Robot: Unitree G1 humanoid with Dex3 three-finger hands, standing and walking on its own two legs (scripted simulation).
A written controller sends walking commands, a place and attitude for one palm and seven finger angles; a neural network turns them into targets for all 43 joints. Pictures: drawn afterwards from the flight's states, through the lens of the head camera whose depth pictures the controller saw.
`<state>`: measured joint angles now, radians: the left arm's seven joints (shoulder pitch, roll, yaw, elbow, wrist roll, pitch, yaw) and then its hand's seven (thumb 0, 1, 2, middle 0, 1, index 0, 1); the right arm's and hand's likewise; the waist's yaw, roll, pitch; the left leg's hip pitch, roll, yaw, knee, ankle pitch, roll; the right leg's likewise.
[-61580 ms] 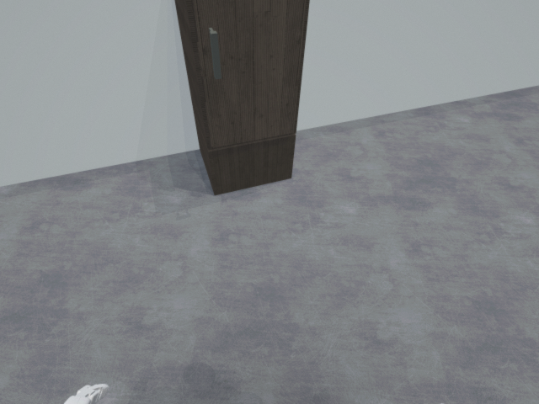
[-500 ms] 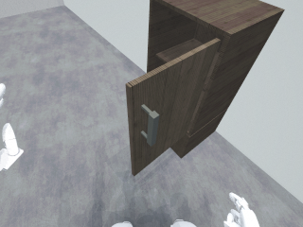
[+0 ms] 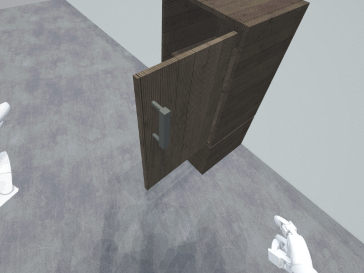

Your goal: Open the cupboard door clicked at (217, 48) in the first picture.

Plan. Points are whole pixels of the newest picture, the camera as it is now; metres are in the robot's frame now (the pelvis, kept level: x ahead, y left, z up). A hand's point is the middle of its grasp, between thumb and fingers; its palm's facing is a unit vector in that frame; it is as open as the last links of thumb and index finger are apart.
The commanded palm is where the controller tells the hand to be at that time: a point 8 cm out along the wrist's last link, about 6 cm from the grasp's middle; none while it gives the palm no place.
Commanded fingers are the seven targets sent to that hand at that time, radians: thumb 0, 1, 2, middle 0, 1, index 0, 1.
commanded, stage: stop stepping back and stand still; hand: left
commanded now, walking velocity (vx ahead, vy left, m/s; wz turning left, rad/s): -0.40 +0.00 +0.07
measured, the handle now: (159, 125) +0.50 +0.10 -0.02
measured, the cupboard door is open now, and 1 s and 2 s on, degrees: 92 92 92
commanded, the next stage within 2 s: let the arm hang, fingers relaxed in 1.20 s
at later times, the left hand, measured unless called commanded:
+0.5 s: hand out of the picture +0.03 +0.24 +0.19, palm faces +0.51 -0.76 -0.40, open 7.4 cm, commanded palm -0.03 +0.27 +0.18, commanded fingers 0.00 0.90 0.90 -0.20 -0.30 -0.20 -0.30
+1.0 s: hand out of the picture -0.03 +0.22 +0.17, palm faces +0.48 -0.73 -0.48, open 7.4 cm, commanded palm -0.08 +0.25 +0.18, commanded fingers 0.00 0.90 0.90 -0.20 -0.30 -0.20 -0.30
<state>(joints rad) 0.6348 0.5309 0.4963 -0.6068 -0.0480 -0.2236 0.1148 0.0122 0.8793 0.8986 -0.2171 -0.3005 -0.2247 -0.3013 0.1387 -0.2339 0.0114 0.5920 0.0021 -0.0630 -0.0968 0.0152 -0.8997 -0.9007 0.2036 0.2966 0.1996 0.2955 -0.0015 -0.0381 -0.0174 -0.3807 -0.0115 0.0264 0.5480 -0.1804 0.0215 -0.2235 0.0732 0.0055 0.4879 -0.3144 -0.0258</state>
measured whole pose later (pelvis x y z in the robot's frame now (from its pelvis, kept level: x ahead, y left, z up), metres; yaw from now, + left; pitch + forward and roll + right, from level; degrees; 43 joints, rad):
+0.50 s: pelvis -0.16 -0.03 +0.01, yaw +1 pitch +1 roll +3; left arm 0.49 0.39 0.41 -0.43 -0.01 -0.19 0.16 0.01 0.88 0.90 -0.21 -0.30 -0.22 -0.30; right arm 0.29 -0.22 0.01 0.69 -0.02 -0.11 -0.10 0.02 -0.90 -0.90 0.21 0.30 0.20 0.30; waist 0.02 -0.07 -0.09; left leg -0.39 0.04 0.06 0.79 -0.35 0.01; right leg -0.28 -0.05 -0.06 0.47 -0.27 -0.05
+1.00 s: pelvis -0.21 -0.05 +0.00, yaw +3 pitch -1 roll +3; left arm 0.53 0.38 0.41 -0.42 0.00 -0.22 0.13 0.01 0.88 0.90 -0.21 -0.30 -0.22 -0.30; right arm 0.26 -0.20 0.00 0.67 -0.02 -0.13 -0.09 0.02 -0.90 -0.90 0.20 0.30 0.20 0.30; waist 0.01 -0.04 -0.02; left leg -0.37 0.03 0.11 0.79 -0.38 0.02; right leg -0.35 -0.02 -0.11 0.51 -0.22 -0.09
